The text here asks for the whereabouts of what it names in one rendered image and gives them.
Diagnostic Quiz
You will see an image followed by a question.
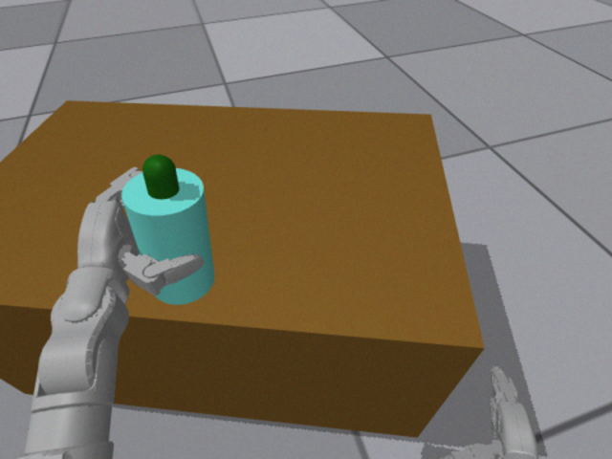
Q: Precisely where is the bottle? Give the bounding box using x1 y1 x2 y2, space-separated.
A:
121 155 214 305

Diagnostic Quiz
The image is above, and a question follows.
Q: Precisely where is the left robot arm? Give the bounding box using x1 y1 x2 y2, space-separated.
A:
16 266 130 459

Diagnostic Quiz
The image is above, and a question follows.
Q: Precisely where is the left robot hand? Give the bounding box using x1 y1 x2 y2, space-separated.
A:
77 167 204 296

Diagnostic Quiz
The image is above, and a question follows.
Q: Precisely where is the right robot hand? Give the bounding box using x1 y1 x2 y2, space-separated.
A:
438 365 539 459

